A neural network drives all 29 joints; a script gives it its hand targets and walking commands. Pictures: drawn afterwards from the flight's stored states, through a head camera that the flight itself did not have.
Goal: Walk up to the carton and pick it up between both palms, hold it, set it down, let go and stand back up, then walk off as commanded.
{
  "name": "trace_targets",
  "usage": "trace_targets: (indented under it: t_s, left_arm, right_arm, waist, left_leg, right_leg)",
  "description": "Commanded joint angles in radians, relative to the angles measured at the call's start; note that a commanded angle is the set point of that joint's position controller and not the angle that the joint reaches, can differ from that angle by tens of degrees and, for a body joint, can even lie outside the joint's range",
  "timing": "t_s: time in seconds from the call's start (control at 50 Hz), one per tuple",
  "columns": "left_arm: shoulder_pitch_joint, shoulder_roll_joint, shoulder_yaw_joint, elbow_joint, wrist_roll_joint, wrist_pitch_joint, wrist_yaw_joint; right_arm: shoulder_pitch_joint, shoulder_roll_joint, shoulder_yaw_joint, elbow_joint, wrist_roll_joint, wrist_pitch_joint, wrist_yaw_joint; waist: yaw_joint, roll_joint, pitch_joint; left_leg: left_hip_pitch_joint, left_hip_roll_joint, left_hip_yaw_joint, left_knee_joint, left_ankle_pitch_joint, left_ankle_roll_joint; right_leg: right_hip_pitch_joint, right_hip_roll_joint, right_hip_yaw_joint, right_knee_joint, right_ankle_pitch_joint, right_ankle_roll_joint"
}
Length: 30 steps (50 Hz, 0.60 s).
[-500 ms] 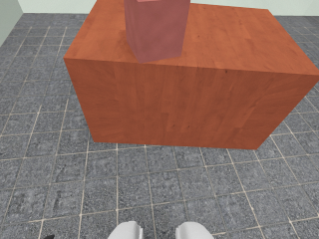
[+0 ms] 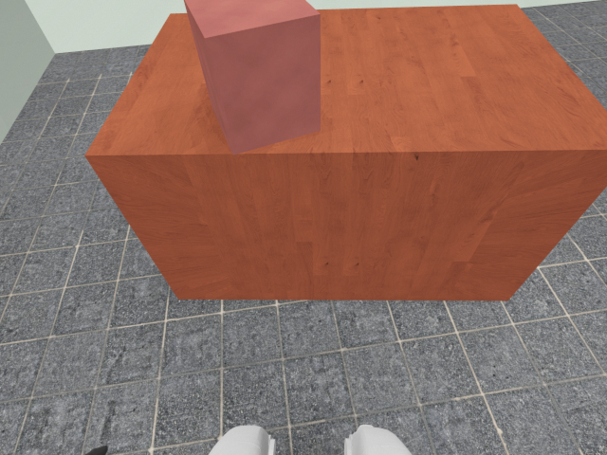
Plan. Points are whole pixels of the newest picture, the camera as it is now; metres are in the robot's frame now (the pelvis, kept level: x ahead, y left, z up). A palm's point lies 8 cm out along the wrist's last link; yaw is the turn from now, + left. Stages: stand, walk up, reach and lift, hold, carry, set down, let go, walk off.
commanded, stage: walk up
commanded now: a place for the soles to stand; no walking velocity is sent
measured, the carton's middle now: (257, 68) +0.82 +0.14 +0.07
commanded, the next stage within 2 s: none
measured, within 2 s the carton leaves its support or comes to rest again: neither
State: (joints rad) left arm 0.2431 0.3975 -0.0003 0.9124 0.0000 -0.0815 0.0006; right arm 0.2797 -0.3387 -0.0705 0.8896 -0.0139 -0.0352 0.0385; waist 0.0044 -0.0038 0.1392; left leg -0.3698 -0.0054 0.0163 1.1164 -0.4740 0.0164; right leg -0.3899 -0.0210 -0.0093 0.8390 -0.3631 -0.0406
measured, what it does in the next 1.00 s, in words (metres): walks ahead: left foot, then right foot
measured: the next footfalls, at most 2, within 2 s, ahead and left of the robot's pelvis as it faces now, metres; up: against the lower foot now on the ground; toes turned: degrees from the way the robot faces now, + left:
left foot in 0.44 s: +0.20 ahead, +0.16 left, +0.00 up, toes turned +2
right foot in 0.98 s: +0.31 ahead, -0.06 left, +0.00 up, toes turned +0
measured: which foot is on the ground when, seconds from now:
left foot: up 0.00-0.42, down 0.44-1.00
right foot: down 0.00-0.44, up 0.46-0.96, down 0.98-1.00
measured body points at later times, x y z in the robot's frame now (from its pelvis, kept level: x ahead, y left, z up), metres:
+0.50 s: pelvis +0.10 +0.08 -0.02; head +0.12 +0.08 +0.43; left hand +0.17 +0.40 -0.13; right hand +0.17 -0.22 -0.14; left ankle +0.16 +0.16 -0.71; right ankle +0.07 -0.07 -0.67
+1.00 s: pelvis +0.18 +0.05 -0.01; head +0.22 +0.05 +0.44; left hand +0.25 +0.39 -0.12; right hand +0.24 -0.25 -0.14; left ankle +0.16 +0.16 -0.70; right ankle +0.27 -0.06 -0.71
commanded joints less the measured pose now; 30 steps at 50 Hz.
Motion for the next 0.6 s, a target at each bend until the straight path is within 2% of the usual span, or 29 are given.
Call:
trace_targets:
  t_s: [0.0, 0.02, 0.12, 0.18, 0.24, 0.28, 0.32, 0.34, 0.36, 0.38, 0.4, 0.42, 0.44, 0.46, 0.48, 0.5, 0.52, 0.54, 0.58]
  left_arm:
    - [0.125, 0.298, 0.133, -0.040, 0.003, -0.051, 0.030]
    - [0.135, 0.298, 0.136, -0.040, 0.005, -0.053, 0.030]
    - [0.112, 0.295, 0.141, -0.051, 0.006, -0.056, 0.029]
    - [0.108, 0.297, 0.143, -0.052, 0.009, -0.054, 0.030]
    - [0.103, 0.311, 0.146, -0.053, 0.009, -0.051, 0.031]
    - [0.098, 0.325, 0.147, -0.056, 0.012, -0.052, 0.034]
    - [0.081, 0.336, 0.142, -0.060, 0.017, -0.053, 0.037]
    - [0.069, 0.337, 0.138, -0.064, 0.018, -0.052, 0.038]
    - [0.038, 0.335, 0.133, -0.070, 0.017, -0.049, 0.039]
    - [-0.010, 0.324, 0.126, -0.075, 0.013, -0.043, 0.038]
    - [-0.075, 0.283, 0.106, -0.094, 0.012, -0.035, 0.032]
    - [-0.037, 0.161, 0.067, -0.101, 0.009, -0.032, 0.024]
    - [-0.004, 0.145, 0.056, -0.094, 0.003, -0.025, 0.030]
    - [-0.056, 0.256, 0.076, -0.087, 0.004, -0.015, 0.035]
    - [-0.070, 0.279, 0.085, -0.077, 0.009, -0.008, 0.033]
    - [-0.046, 0.273, 0.088, -0.062, 0.006, 0.000, 0.029]
    - [-0.009, 0.261, 0.089, -0.042, 0.000, 0.012, 0.022]
    - [0.019, 0.245, 0.088, -0.034, -0.007, 0.018, 0.017]
    - [0.035, 0.242, 0.092, -0.026, -0.010, 0.027, 0.014]
  right_arm:
    - [0.048, -0.264, -0.056, -0.043, 0.013, 0.012, -0.002]
    - [0.049, -0.264, -0.059, -0.046, 0.010, 0.014, 0.000]
    - [0.009, -0.269, -0.066, -0.058, -0.003, 0.015, 0.002]
    - [-0.032, -0.272, -0.068, -0.074, -0.011, 0.007, 0.005]
    - [-0.077, -0.266, -0.067, -0.099, -0.018, -0.002, 0.008]
    - [-0.099, -0.268, -0.068, -0.115, -0.017, -0.010, 0.010]
    - [-0.110, -0.265, -0.068, -0.132, -0.016, -0.023, 0.010]
    - [-0.104, -0.265, -0.070, -0.132, -0.015, -0.029, 0.010]
    - [-0.069, -0.263, -0.073, -0.129, -0.018, -0.035, 0.010]
    - [0.015, -0.261, -0.079, -0.106, -0.019, -0.043, 0.008]
    - [0.176, -0.277, -0.094, -0.052, -0.022, -0.052, 0.001]
    - [0.279, -0.365, -0.122, -0.023, -0.031, -0.058, -0.013]
    - [0.203, -0.407, -0.119, -0.063, -0.022, -0.049, -0.018]
    - [0.170, -0.422, -0.121, -0.082, 0.015, -0.044, -0.017]
    - [0.121, -0.415, -0.119, -0.092, 0.023, -0.042, -0.021]
    - [0.088, -0.389, -0.112, -0.095, 0.020, -0.042, -0.028]
    - [0.063, -0.349, -0.103, -0.091, 0.015, -0.044, -0.033]
    - [0.064, -0.326, -0.094, -0.082, 0.016, -0.047, -0.034]
    - [0.075, -0.313, -0.089, -0.071, 0.013, -0.049, -0.031]
  waist:
    - [0.022, -0.110, -0.091]
    - [0.024, -0.100, -0.102]
    - [0.024, -0.064, -0.073]
    - [0.032, -0.067, -0.062]
    - [0.043, -0.078, -0.045]
    - [0.045, -0.089, -0.041]
    - [0.044, -0.107, -0.059]
    - [0.035, -0.112, -0.076]
    - [0.006, -0.122, -0.092]
    - [-0.051, -0.123, -0.120]
    - [-0.147, -0.027, -0.172]
    - [-0.164, 0.313, -0.175]
    - [-0.109, 0.312, -0.087]
    - [-0.124, 0.149, -0.090]
    - [-0.092, 0.050, -0.031]
    - [-0.064, 0.027, 0.001]
    - [-0.043, 0.036, 0.011]
    - [-0.033, 0.084, -0.002]
    - [-0.033, 0.117, -0.028]
  left_leg:
    - [-0.308, 0.041, -0.148, 0.091, 0.140, 0.009]
    - [-0.306, 0.040, -0.148, 0.078, 0.155, 0.003]
    - [-0.359, 0.071, -0.157, 0.005, 0.203, -0.017]
    - [-0.408, 0.101, -0.144, -0.064, 0.178, -0.024]
    - [-0.415, 0.128, -0.124, -0.125, 0.129, -0.021]
    - [-0.399, 0.141, -0.117, -0.168, 0.086, -0.013]
    - [-0.348, 0.138, -0.100, -0.237, 0.040, 0.003]
    - [-0.299, 0.130, -0.089, -0.270, 0.006, 0.014]
    - [-0.223, 0.119, -0.079, -0.333, 0.015, 0.029]
    - [-0.086, 0.097, -0.059, -0.431, 0.075, 0.039]
    - [0.203, 0.050, -0.069, -0.548, 0.097, 0.046]
    - [0.318, 0.146, -0.350, -0.690, 0.055, 0.046]
    - [0.295, 0.273, -0.676, -0.818, 0.014, 0.091]
    - [0.239, 0.359, -0.851, -0.930, -0.133, 0.089]
    - [0.175, 0.339, -0.821, -0.947, -0.171, 0.035]
    - [0.148, 0.305, -0.738, -0.931, -0.116, -0.007]
    - [0.137, 0.258, -0.618, -0.904, -0.018, -0.051]
    - [0.132, 0.220, -0.532, -0.886, 0.073, -0.073]
    - [0.156, 0.193, -0.459, -0.873, 0.125, -0.070]
  right_leg:
    - [0.282, -0.248, 0.429, -0.521, 0.065, -0.019]
    - [0.291, -0.245, 0.415, -0.517, 0.054, -0.022]
    - [0.278, -0.265, 0.384, -0.527, -0.066, -0.092]
    - [0.311, -0.287, 0.389, -0.510, -0.092, -0.160]
    - [0.315, -0.319, 0.391, -0.475, -0.030, -0.229]
    - [0.311, -0.344, 0.392, -0.440, 0.062, -0.246]
    - [0.310, -0.361, 0.372, -0.370, 0.229, -0.252]
    - [0.294, -0.362, 0.351, -0.327, 0.306, -0.248]
    - [0.254, -0.348, 0.313, -0.260, 0.358, -0.231]
    - [0.176, -0.316, 0.250, -0.163, 0.377, -0.199]
    - [-0.012, -0.230, 0.137, 0.076, 0.415, -0.142]
    - [-0.204, -0.073, -0.011, 0.427, 0.238, -0.059]
    - [-0.403, 0.069, 0.006, 0.494, -0.173, -0.024]
    - [-0.411, 0.036, 0.080, 0.542, -0.155, -0.024]
    - [-0.402, -0.005, 0.094, 0.559, -0.090, -0.019]
    - [-0.387, -0.028, 0.086, 0.549, -0.033, -0.016]
    - [-0.348, -0.041, 0.085, 0.510, 0.024, -0.008]
    - [-0.305, -0.041, 0.085, 0.463, 0.063, -0.002]
    - [-0.253, -0.035, 0.093, 0.409, 0.084, 0.011]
